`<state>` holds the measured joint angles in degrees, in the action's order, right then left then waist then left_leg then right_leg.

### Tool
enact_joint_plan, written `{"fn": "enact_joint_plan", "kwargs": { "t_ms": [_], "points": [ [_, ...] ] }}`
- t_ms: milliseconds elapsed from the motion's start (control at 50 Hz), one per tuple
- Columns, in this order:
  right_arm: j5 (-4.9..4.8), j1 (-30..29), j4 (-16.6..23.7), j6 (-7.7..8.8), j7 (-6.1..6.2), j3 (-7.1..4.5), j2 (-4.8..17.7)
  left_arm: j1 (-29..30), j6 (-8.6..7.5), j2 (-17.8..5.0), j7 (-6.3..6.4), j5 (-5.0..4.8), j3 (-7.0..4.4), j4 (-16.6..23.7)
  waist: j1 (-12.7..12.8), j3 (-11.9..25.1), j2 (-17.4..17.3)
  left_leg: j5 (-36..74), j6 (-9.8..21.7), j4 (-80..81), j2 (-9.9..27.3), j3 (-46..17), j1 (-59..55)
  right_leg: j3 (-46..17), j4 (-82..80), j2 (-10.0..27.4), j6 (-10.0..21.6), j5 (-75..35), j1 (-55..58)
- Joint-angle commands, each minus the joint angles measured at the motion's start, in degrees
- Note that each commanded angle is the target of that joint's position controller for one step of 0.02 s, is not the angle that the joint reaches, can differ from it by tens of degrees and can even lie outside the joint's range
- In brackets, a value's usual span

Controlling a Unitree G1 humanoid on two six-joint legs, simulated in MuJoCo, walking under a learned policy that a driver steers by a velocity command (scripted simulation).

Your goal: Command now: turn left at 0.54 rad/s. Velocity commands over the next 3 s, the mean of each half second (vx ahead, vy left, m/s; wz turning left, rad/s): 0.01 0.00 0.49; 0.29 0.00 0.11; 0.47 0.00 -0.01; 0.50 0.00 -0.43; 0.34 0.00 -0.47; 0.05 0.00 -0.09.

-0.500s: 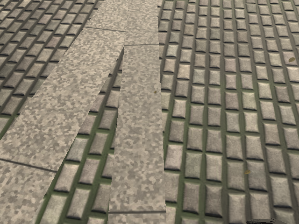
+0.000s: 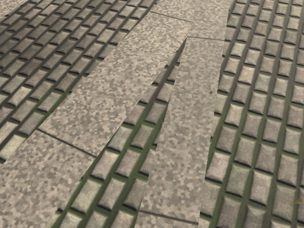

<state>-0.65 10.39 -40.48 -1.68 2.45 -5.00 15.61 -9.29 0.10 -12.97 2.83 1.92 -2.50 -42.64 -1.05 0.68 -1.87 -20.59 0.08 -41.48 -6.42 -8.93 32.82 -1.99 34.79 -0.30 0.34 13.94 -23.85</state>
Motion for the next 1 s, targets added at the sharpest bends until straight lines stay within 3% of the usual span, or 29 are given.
{"fn": "enact_joint_plan", "kwargs": {
  "t_ms": [20, 60, 140, 200, 260, 320, 340, 360, 380, 400, 420, 440, 460, 500, 520, 540, 560, 600, 640, 700, 740, 800, 840, 860, 880, 900, 920, 960, 1000],
  "points": [
    [-0.10, 1.65, 4.03, 1.36, -0.45, -2.49, 8.44, 4.67, -1.50, -8.46, 0.87, 1.14, -2.81, 6.90, -0.98, 4.09, 11.64, -6.86, -0.97, -25.41, 2.83, 0.67, 10.39, -22.32, -19.74, 21.03, 12.44, 0.88, 8.98],
    [0.62, 4.41, 2.04, -0.25, 0.07, -2.20, 6.55, 7.47, -1.68, -6.93, 1.10, -1.25, -2.07, 7.35, -1.83, 2.27, 8.08, -1.47, -2.75, -33.26, 3.59, 2.92, 8.46, -12.52, -18.44, 15.74, 9.43, -2.98, 7.43],
    [-0.30, -1.22, 6.04, -0.72, -0.04, -0.59, 3.51, 1.56, -0.83, -6.48, 2.07, -1.32, -1.79, 6.12, 2.03, 1.18, 8.82, 3.91, -5.24, -27.63, 5.91, 7.24, 9.82, -4.40, -17.80, 14.01, 11.03, -8.21, 13.32],
    [-0.14, -5.00, 9.12, -0.42, -1.31, 0.96, 1.03, -1.25, 0.09, -9.70, 2.31, -1.59, -3.15, 5.41, 4.71, 2.91, 11.43, 0.74, -5.39, -13.04, 8.27, 9.69, 3.57, -2.49, -16.65, 15.97, 11.78, -8.85, 16.83],
    [-0.63, -3.75, 9.77, -0.50, -2.92, 0.55, 3.15, -2.18, 0.34, -12.37, 1.25, -2.37, -4.35, 4.92, 4.98, 3.48, 13.55, -1.19, -3.19, -2.83, 7.53, 13.09, -5.01, -1.80, -15.60, 18.09, 12.32, -10.19, 15.36],
    [-0.40, 1.99, 7.95, -0.63, -3.87, -0.25, 3.85, -1.66, 0.23, -12.16, 0.66, -3.73, -4.40, 3.99, 1.70, 3.65, 12.37, 7.37, 1.30, 13.50, 5.30, 14.71, -16.14, 0.54, -9.40, 17.62, 9.29, -15.17, 12.33],
    [-0.22, 4.45, 7.23, -0.47, -3.54, -0.83, 5.18, -4.49, 0.06, -10.24, 0.36, -3.67, -3.86, 2.44, 0.89, 4.25, 8.46, 12.89, 3.28, 19.31, 4.93, 12.22, -23.68, 3.34, -4.54, 15.41, 6.07, -11.60, 7.80],
    [-0.06, 5.58, 7.92, -0.22, -2.84, -2.15, 10.15, -4.69, -0.19, -6.42, -0.21, -1.70, -2.77, 3.15, 1.77, 5.65, -4.96, 29.25, 7.15, 21.14, 16.51, -3.61, -33.43, 9.39, 9.78, 9.97, 0.36, 4.94, -3.92],
    [1.71, 5.07, 9.05, 0.32, -2.74, -2.49, 13.81, 0.13, -0.76, -5.06, 0.14, -0.90, -1.99, 7.11, 0.07, 5.84, -17.86, 36.36, 18.76, 21.51, 30.39, -18.08, -33.38, 8.42, 20.37, 2.49, -3.05, 23.80, -17.76],
    [2.45, 6.35, 9.30, 1.49, -2.85, -1.35, 9.42, 4.45, -0.75, -8.69, 0.29, -1.39, -3.15, 7.26, -3.45, 7.76, -9.71, 31.18, 20.32, 22.53, 29.15, -16.49, -30.38, 1.57, 28.72, 4.31, -3.44, 23.14, -16.88],
    [2.57, 3.24, 9.17, 2.27, -2.73, -0.47, 7.50, 4.66, -0.34, -8.76, 0.05, -2.40, -3.34, 6.61, -1.77, 6.23, -7.75, 26.52, 17.28, 22.61, 25.83, -11.74, -27.98, 0.12, 31.27, 4.73, -2.84, 19.52, -16.44],
    [1.94, -0.84, 9.80, 2.61, -2.39, -0.29, 6.95, 2.78, 0.22, -7.71, 0.14, -2.40, -3.41, 4.79, 0.06, 5.42, -5.31, 21.57, 13.86, 22.47, 22.25, -8.12, -26.38, -0.69, 31.43, 5.21, -2.83, 15.65, -15.88],
    [0.97, -3.85, 10.26, 2.73, -2.20, 0.37, 5.47, 2.06, 0.68, -8.20, 0.34, -1.68, -3.62, 4.47, 0.92, 4.48, -5.04, 21.23, 12.17, 22.61, 20.68, -5.97, -24.22, -0.92, 31.58, 5.37, -3.46, 12.00, -14.72],
    [1.38, -5.62, 10.18, 2.94, -1.92, 1.48, 3.45, -0.69, 0.81, -7.67, 0.30, -1.56, -3.69, 3.51, 2.76, 4.94, -5.33, 24.53, 11.97, 22.89, 18.02, -2.16, -19.69, 0.02, 32.57, 4.35, -4.23, 6.83, -9.01],
    [1.44, -4.21, 9.48, 3.02, -1.87, 1.57, 2.97, -2.37, 0.59, -7.45, 0.05, -1.74, -3.58, 2.96, 2.58, 6.11, -5.42, 17.12, 12.08, 24.01, 17.11, -1.56, -20.32, 0.74, 30.96, 4.27, -4.28, 4.96, -8.23],
    [2.70, 2.44, 8.66, 7.09, -4.08, 0.17, 5.35, -7.56, -2.91, -9.82, -1.71, 1.59, -3.91, 1.49, 1.82, 0.25, -10.57, -5.65, 11.74, 29.55, 18.35, -5.69, -13.54, 0.19, 40.17, 1.54, -4.45, 4.51, -10.66],
    [2.76, 4.66, 6.43, 8.67, -4.84, -0.54, 6.71, -9.06, -4.37, -11.50, -2.99, 2.22, -4.57, -0.14, 1.56, -2.44, -8.41, -14.41, 11.30, 31.78, 20.05, -9.91, -15.65, -1.10, 40.66, 1.09, -4.30, 5.71, -16.44],
    [3.17, 4.42, 6.11, 9.58, -4.82, 0.16, 5.06, -5.92, -5.50, -9.85, -3.60, 1.91, -3.68, 0.71, 0.92, -1.52, -4.55, -15.02, 11.66, 31.71, 22.48, -13.85, -23.99, -4.12, 36.31, 2.36, -3.62, 2.74, -24.78],
    [2.31, 1.21, 7.04, 9.52, -3.93, 0.90, 2.94, -4.33, -5.41, -7.23, -3.30, 1.46, -2.43, 1.86, 1.32, 3.35, -3.75, -10.80, 11.37, 30.86, 21.79, -11.35, -27.19, -2.56, 28.57, 3.96, -4.36, 1.44, -22.15],
    [1.98, -1.48, 7.92, 9.22, -3.66, 0.13, 5.24, -5.80, -4.74, -5.59, -4.31, 1.84, -1.51, 2.02, 1.27, 2.99, -4.40, -7.74, 11.61, 30.76, 18.50, -4.87, -17.58, 3.12, 16.13, 2.76, -4.87, 6.56, -6.92],
    [1.95, 0.51, 7.06, 9.13, -3.94, -0.40, 6.01, -6.00, -5.31, -4.97, -4.83, 1.40, -0.83, 2.75, 0.23, 2.18, -4.86, -7.58, 12.97, 29.09, 20.49, -7.06, -18.27, 2.69, 9.33, 2.89, -3.36, 10.06, -4.34],
    [1.31, -0.62, 6.15, 8.46, -4.01, -0.48, 5.55, -9.42, -7.34, -5.00, -4.16, 0.09, -0.36, 2.61, 1.92, 2.40, -2.85, -10.01, 13.83, 24.28, 21.33, -9.10, -18.66, 4.01, -3.81, 2.66, 1.14, 2.39, 2.49],
    [2.68, 0.52, 4.58, 7.67, -3.88, 0.58, 2.49, -13.35, -9.67, -5.74, -3.93, 0.25, -0.71, 1.68, 3.88, 2.92, 0.03, -12.01, 12.31, 15.53, 16.47, -4.95, -9.39, 3.84, -7.55, 1.93, 3.99, -0.70, 17.14],
    [3.73, 0.95, 4.76, 7.49, -3.64, 1.70, -1.80, -19.84, -10.47, -8.08, -3.31, 0.97, -1.42, 1.06, 6.26, 4.52, 6.14, -9.82, 7.99, 0.96, 10.82, 0.25, -2.49, -6.91, -11.44, 9.41, 9.71, 3.15, 24.34],
    [4.58, -0.06, 8.79, 8.92, -3.71, 2.42, -4.62, -22.54, -10.77, -15.19, -2.94, -0.38, -2.88, 2.31, 6.64, 5.56, 18.59, -14.06, 2.27, -14.23, 0.03, 4.86, 18.34, -38.85, -19.85, 23.00, 26.23, 1.10, 35.70],
    [3.25, -5.43, 7.82, 9.77, -3.86, 1.60, -0.58, -24.09, -10.26, -11.04, -2.90, 1.48, -2.17, 0.50, 10.19, -2.19, 9.81, -9.69, 3.75, -21.69, 1.97, -3.86, 30.14, -42.63, -24.03, 25.14, 24.31, 14.63, 34.95],
    [2.59, -6.32, 6.54, 10.13, -3.05, 1.37, 0.28, -19.40, -9.50, -8.59, -3.50, 0.86, -1.46, 0.00, 7.84, -4.84, 8.31, -2.54, 4.43, -26.94, 3.96, -3.12, 33.18, -34.55, -23.35, 23.04, 19.48, 17.18, 32.05],
    [4.72, -3.71, 4.38, 9.73, -2.28, 0.79, 1.28, -14.08, -8.41, -2.95, -4.00, 0.36, 0.87, 0.04, 4.06, -1.88, 7.21, 6.19, 4.35, -28.46, 6.85, 0.51, 25.47, -20.70, -24.13, 17.42, 15.24, 8.94, 24.62],
    [4.57, -4.65, 3.77, 8.81, -3.41, 1.02, 0.39, -10.21, -7.84, -1.79, -3.76, 0.53, 1.43, 1.41, 2.70, -0.74, 5.76, 12.06, 2.13, -24.68, 8.60, 4.38, 19.21, -12.07, -26.56, 14.45, 13.86, -1.38, 19.51]
  ]
}}
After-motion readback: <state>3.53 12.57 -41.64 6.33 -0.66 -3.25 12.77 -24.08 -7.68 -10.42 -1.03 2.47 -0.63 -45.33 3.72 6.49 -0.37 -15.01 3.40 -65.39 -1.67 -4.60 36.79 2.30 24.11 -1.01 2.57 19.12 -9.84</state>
